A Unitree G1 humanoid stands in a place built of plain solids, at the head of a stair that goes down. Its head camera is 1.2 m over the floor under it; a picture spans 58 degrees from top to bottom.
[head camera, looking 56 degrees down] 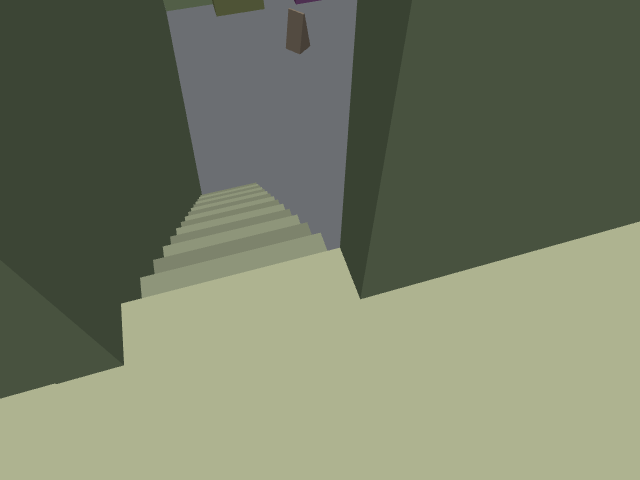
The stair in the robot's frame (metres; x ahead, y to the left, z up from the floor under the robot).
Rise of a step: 0.21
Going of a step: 0.21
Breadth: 0.70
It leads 17 degrees to the left of straight ahead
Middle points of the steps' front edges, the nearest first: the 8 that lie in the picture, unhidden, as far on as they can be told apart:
0.68 0.27 0.00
0.88 0.33 -0.21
1.09 0.39 -0.41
1.29 0.46 -0.62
1.49 0.52 -0.83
1.70 0.58 -1.03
1.90 0.64 -1.24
2.10 0.70 -1.45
